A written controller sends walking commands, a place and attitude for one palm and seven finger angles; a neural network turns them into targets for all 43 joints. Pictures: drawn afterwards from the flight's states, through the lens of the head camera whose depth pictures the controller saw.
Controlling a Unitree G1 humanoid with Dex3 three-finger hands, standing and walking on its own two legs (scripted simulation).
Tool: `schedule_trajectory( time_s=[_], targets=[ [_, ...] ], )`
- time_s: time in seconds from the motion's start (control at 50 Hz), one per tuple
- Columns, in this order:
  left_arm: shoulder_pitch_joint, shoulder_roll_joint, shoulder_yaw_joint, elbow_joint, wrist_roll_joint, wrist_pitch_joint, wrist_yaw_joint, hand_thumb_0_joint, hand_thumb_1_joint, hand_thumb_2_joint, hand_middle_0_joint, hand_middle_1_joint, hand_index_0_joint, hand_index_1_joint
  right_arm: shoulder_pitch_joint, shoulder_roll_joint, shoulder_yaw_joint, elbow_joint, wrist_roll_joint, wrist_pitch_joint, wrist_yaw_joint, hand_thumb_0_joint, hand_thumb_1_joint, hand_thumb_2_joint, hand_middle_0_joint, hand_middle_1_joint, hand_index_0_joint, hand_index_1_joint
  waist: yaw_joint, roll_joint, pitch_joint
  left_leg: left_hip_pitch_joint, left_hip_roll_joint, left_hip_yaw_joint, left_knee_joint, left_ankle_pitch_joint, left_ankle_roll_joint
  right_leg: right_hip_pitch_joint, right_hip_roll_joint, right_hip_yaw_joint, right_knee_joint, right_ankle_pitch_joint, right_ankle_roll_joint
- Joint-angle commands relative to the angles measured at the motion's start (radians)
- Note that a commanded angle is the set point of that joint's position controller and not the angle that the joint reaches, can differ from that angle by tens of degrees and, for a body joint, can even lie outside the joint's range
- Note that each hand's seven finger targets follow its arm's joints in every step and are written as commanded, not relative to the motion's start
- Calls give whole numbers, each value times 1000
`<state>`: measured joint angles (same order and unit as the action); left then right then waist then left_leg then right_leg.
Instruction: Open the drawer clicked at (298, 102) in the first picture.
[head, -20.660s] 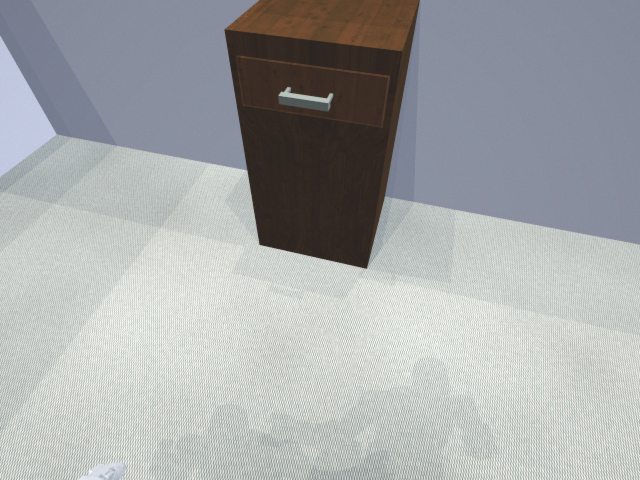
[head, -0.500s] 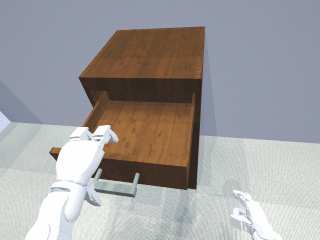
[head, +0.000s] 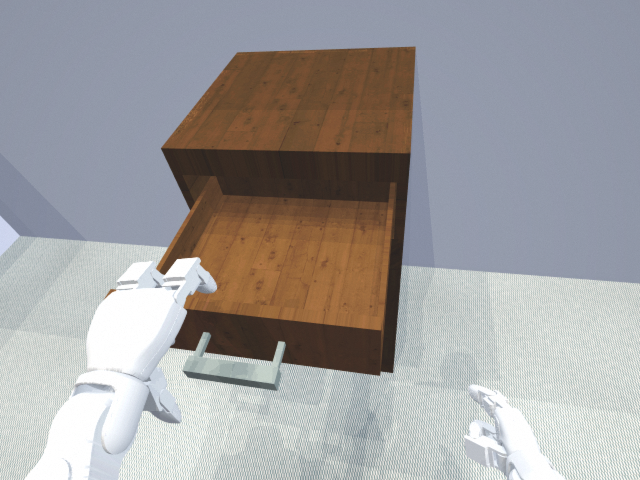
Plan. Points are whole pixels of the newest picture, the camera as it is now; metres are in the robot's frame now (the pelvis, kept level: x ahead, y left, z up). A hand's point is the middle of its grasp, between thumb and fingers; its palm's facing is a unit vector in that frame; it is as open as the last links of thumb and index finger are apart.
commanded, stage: draw the hand back to the body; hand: left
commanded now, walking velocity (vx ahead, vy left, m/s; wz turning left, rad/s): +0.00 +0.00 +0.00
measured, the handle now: (237, 358) +0.28 +0.19 -0.05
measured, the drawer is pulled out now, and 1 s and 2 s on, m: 0.30 0.30 0.30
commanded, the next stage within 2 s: step back with the hand held close in 1.24 s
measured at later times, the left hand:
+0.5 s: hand (155, 325) +0.22 +0.20 +0.15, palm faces +0.32 -0.88 -0.34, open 13.2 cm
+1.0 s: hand (114, 326) +0.21 +0.24 +0.16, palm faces +0.40 -0.80 -0.44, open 9.0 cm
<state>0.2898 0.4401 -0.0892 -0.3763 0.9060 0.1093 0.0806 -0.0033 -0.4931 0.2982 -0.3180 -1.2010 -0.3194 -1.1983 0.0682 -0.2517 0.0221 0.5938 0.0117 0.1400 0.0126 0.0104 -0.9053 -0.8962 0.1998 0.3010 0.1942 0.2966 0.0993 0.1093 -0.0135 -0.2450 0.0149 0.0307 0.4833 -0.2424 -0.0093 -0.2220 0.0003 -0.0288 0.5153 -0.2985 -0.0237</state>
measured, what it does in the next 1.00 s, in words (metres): stands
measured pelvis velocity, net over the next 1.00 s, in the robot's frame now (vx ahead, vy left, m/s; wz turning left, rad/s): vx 0.04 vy -0.01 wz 0.02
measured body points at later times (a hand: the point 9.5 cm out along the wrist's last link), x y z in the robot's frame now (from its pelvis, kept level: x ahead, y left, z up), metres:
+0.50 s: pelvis +0.02 +0.00 +0.00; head +0.02 -0.02 +0.45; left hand +0.20 +0.24 +0.17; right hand +0.22 -0.20 -0.08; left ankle +0.01 +0.13 -0.74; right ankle -0.02 -0.10 -0.74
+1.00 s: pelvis +0.04 -0.01 +0.00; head +0.04 -0.03 +0.45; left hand +0.19 +0.28 +0.18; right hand +0.24 -0.22 -0.08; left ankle +0.01 +0.13 -0.74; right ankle -0.02 -0.10 -0.74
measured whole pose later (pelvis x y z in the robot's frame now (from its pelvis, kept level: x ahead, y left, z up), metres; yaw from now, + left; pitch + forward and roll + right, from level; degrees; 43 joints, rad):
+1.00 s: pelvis +0.04 -0.01 +0.00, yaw +1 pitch -2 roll +0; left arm 0.56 0.34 0.29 -0.50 -0.06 -0.07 0.12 0.00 0.52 0.74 -0.24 -0.54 -0.24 -0.54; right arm 0.15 -0.22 0.00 0.62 0.01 -0.09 -0.08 0.01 -0.90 -0.90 0.20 0.30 0.20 0.30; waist 0.06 0.07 0.02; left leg -0.13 0.03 0.01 0.43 -0.27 -0.02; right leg -0.07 0.01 -0.05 0.41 -0.31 -0.03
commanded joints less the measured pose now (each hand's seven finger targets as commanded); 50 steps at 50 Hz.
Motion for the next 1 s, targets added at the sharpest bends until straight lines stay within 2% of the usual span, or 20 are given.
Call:
schedule_trajectory(
  time_s=[0.0, 0.12, 0.14, 0.18, 0.22, 0.24, 0.26, 0.28, 0.32, 0.34, 0.38, 0.44, 0.5, 0.52, 0.68, 0.76, 0.84, 0.86, 0.92, 0.98],
  targets=[
    [-91, 158, 133, -238, 2, -29, 40, 0, -500, 300, -300, -1200, -300, -1200, -182, -78, -22, -197, -1, -52, -6, 0, -900, -900, 200, 300, 200, 300, 8, -86, -163, 89, -15, 1, -36, 182, 30, 13, -10, 9, -93, 227, 7],
    [-3, 206, 216, -270, -17, -34, 52, 0, -500, 300, -300, -1200, -300, -1200, -192, -87, -21, -214, 5, -56, -9, 0, -900, -900, 200, 300, 200, 300, 10, -80, -161, 79, -2, -8, -25, 190, 25, 18, -9, 15, -86, 248, 2],
    [-2, 198, 203, -287, -16, -36, 50, 0, -500, 300, -300, -1200, -300, -1200, -162, -84, -18, -215, 0, -54, -9, 0, -900, -900, 200, 300, 200, 300, 13, -70, -193, 86, -7, -5, -25, 197, 28, 25, -16, 6, -81, 248, 5],
    [38, 212, 224, -261, -28, -41, 48, 0, -500, 300, -300, -1200, -300, -1200, -159, -86, -22, -212, 0, -51, -14, 0, -900, -900, 200, 300, 200, 300, 7, -106, -148, 73, -8, -2, -18, 189, 29, 9, -16, 7, -89, 259, 11],
    [46, 223, 246, -280, -45, -39, 43, 0, -500, 300, -300, -1200, -300, -1200, -182, -93, -19, -223, 9, -54, -15, 0, -900, -900, 200, 300, 200, 300, 2, -80, -142, 71, -1, -8, -19, 170, 24, 3, -13, 13, -91, 240, 8],
    [-2, -192, 146, -300, -777, -125, 25, 0, -465, 315, -298, -1178, -298, -1178, -90, 5, -13, -264, 21, -146, -39, 0, -900, -900, 200, 300, 200, 300, -97, -175, -111, 202, 17, -19, -21, 113, 64, 31, 3, -25, -88, 191, 5],
    [83, -60, 224, -256, -810, -167, 38, 0, -430, 330, -295, -1155, -295, -1155, -69, -27, -12, -240, 14, -200, -59, 0, -900, -900, 200, 300, 200, 300, -71, -230, -97, 203, 37, -25, -31, 87, 58, 18, -4, -25, -88, 142, 12],
    [123, -26, 279, -305, -873, -194, 49, 0, -395, 345, -292, -1133, -292, -1133, -62, -38, -8, -228, 2, -220, -84, 0, -900, -900, 200, 300, 200, 300, -55, -192, -85, 197, 26, -20, -52, 105, 54, 39, -9, -27, -119, 152, 14],
    [77, 57, 360, -400, -907, -236, 73, 0, -325, 375, -287, -1087, -287, -1087, -66, -42, -2, -200, -10, -272, -111, 0, -900, -900, 200, 300, 200, 300, -45, -127, -93, 205, 24, -25, -58, 134, 42, 54, -22, -16, -126, 165, 16],
    [71, 16, 331, -422, -907, -252, 75, 0, -290, 390, -285, -1065, -285, -1065, -46, -31, 5, -197, -19, -290, -114, 0, -900, -900, 200, 300, 200, 300, -43, -60, -108, 205, 15, -23, -68, 157, 40, 72, -27, -19, -130, 184, 9],
    [114, -14, 322, -380, -917, -254, 75, 0, -220, 420, -280, -1020, -280, -1020, -26, -31, 4, -177, -20, -313, -112, 0, -900, -900, 200, 300, 200, 300, -46, -11, -44, 190, 19, -20, -75, 198, 31, 65, -29, -24, -138, 223, 5],
    [128, -18, 336, -353, -929, -259, 66, 0, -115, 465, -273, -952, -273, -952, -27, -36, -3, -159, -22, -326, -107, 0, -900, -900, 200, 300, 200, 300, -47, -37, -7, 179, 23, -22, -82, 219, 30, 74, -31, -25, -155, 256, 5],
    [157, -15, 357, -367, -938, -266, 55, 0, -10, 510, -265, -885, -265, -885, -27, -38, -12, -156, -21, -326, -99, 0, -900, -900, 200, 300, 200, 300, -43, -46, -50, 191, 23, -17, -74, 276, 31, 106, -34, -24, -146, 320, 8],
    [179, -12, 370, -346, -941, -264, 50, 0, 25, 525, -262, -863, -262, -863, -40, -39, -17, -151, -20, -325, -98, 0, -900, -900, 200, 300, 200, 300, -40, -81, -35, 183, 26, -20, -73, 284, 30, 105, -29, -26, -154, 330, 7],
    [240, 23, 432, -367, -953, -263, 46, 0, 305, 645, -242, -683, -242, -683, -29, -43, -35, -142, -11, -306, -91, 0, -900, -900, 200, 300, 200, 300, -39, -64, -109, 210, 26, -8, -51, 380, 31, 135, -36, -29, -136, 449, 16],
    [243, 38, 461, -343, -959, -257, 47, 0, 445, 705, -232, -592, -232, -592, -37, -45, -41, -142, -5, -293, -98, 0, -900, -900, 200, 300, 200, 300, -41, -114, -91, 208, 27, -4, -51, 351, 34, 119, -37, -28, -144, 447, 21],
    [234, 52, 483, -334, -961, -257, 50, 0, 585, 765, -223, -502, -223, -502, -37, -46, -42, -135, -2, -285, -104, 0, -900, -900, 200, 300, 200, 300, -41, -47, -77, 211, 23, -1, -52, 329, 32, 104, -37, -22, -157, 418, 19],
    [238, 48, 480, -332, -963, -255, 50, 0, 620, 780, -220, -480, -220, -480, -37, -43, -41, -140, -1, -284, -104, 0, -900, -900, 200, 300, 200, 300, -41, -76, -73, 209, 26, -6, -58, 328, 31, 106, -38, -28, -152, 413, 21],
    [225, 64, 502, -341, -966, -254, 50, 0, 725, 825, -213, -413, -213, -413, -51, -49, -43, -140, 0, -284, -107, 0, -900, -900, 200, 300, 200, 300, -37, -45, -68, 212, 23, -5, -59, 317, 30, 97, -36, -21, -166, 393, 18],
    [234, 43, 477, -330, -964, -253, 48, 0, 830, 870, -205, -345, -205, -345, -43, -49, -41, -142, 0, -287, -103, 0, -900, -900, 200, 300, 200, 300, -40, -76, -82, 215, 24, -11, -60, 327, 32, 104, -35, -30, -154, 396, 21]
  ],
)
